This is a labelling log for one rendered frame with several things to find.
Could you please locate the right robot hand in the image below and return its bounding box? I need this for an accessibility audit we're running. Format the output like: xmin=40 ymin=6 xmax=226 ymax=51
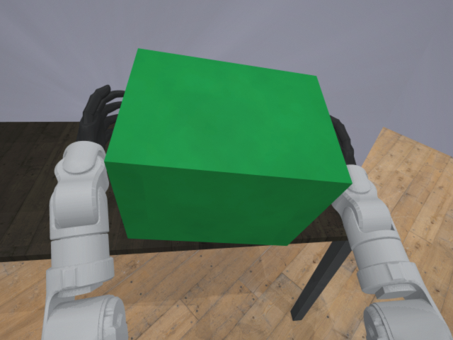
xmin=330 ymin=115 xmax=356 ymax=165

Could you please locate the right robot forearm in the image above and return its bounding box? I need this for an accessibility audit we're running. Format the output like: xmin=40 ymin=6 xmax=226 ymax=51
xmin=331 ymin=164 xmax=453 ymax=340

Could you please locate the carton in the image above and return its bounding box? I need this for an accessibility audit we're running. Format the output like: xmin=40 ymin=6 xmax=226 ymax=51
xmin=104 ymin=48 xmax=352 ymax=246

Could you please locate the table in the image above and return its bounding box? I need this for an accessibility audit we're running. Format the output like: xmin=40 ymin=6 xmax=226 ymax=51
xmin=0 ymin=122 xmax=352 ymax=321

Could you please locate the robot right upper arm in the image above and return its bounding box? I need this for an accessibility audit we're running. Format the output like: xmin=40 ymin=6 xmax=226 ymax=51
xmin=363 ymin=299 xmax=450 ymax=340

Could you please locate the left robot hand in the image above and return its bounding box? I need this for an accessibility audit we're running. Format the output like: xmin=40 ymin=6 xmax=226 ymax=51
xmin=76 ymin=85 xmax=125 ymax=150

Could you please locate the robot left upper arm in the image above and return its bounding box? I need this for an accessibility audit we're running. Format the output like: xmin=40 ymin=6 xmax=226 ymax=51
xmin=44 ymin=295 xmax=128 ymax=340

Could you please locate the left robot forearm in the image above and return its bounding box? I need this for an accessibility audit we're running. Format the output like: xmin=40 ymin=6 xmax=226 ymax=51
xmin=41 ymin=141 xmax=115 ymax=340

